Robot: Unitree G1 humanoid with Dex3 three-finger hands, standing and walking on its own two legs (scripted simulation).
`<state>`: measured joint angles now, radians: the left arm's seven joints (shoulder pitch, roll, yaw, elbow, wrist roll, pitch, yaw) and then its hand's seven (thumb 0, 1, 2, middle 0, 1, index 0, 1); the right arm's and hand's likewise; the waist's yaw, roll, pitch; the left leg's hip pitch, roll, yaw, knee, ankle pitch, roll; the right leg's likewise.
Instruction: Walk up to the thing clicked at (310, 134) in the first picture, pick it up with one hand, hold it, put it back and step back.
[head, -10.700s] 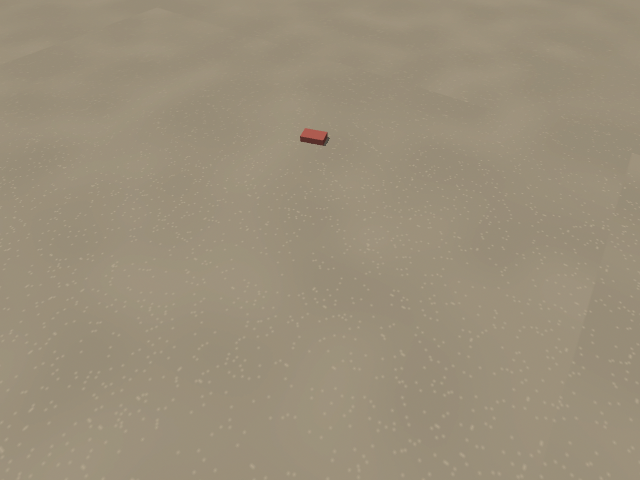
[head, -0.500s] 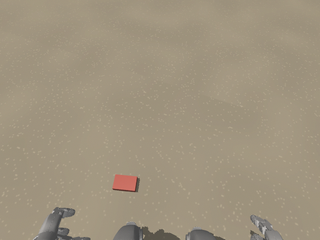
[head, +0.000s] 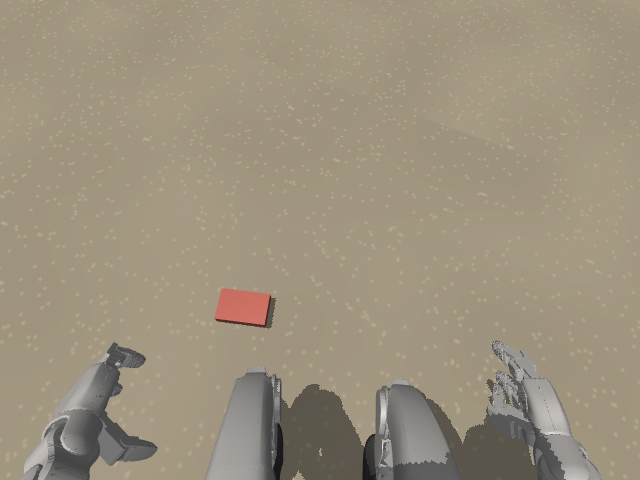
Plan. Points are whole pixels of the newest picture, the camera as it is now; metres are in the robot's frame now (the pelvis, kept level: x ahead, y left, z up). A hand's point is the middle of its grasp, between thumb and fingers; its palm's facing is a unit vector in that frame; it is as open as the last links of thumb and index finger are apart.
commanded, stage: rise first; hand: left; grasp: from above
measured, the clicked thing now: (243, 307) +0.45 +0.22 -0.59
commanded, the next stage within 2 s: none
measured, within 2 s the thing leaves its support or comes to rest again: neither
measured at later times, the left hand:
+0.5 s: hand (179, 343) +0.31 +0.29 -0.33, palm faces -0.49 -0.27 -0.83, open 14.0 cm
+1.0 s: hand (195, 322) +0.37 +0.29 -0.41, palm faces -0.47 -0.05 -0.88, open 14.3 cm
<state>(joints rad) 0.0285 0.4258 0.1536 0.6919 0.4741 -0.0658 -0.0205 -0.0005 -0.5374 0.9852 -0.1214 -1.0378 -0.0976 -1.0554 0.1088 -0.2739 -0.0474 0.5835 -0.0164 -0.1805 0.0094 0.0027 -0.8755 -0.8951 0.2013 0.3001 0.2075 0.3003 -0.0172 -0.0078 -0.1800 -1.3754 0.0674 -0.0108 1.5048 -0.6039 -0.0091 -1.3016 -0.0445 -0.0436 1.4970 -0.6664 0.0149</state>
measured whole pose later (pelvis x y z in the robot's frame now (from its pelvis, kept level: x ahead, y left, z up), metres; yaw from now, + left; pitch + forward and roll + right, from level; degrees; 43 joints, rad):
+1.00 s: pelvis -0.07 +0.01 -0.26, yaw -7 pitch +32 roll -7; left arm -0.80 0.75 0.13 1.31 1.24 -0.34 0.32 0.00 -0.54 1.02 -0.09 -0.97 -0.07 -0.97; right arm 0.09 -0.25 0.00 0.78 -0.13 -0.02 0.11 0.00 -0.90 -0.90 0.20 0.30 0.21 0.30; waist -0.14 -0.03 -0.07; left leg -2.29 0.08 -0.12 2.33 -0.62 0.01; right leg -2.16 -0.01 -0.07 2.29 -0.69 0.02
